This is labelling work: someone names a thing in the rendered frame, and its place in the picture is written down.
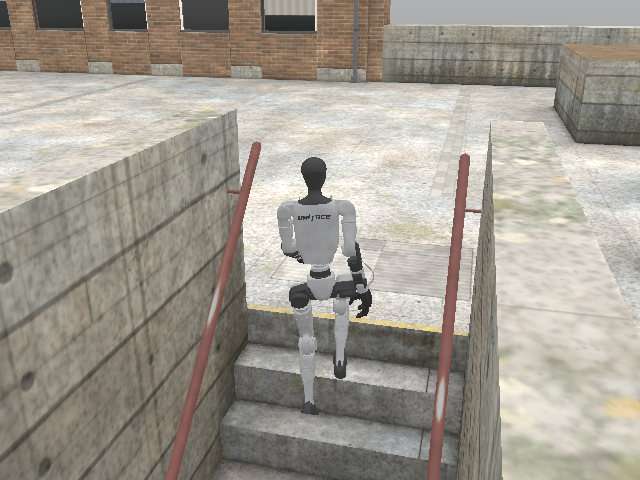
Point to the stairs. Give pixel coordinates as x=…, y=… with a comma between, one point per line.
x=374, y=424

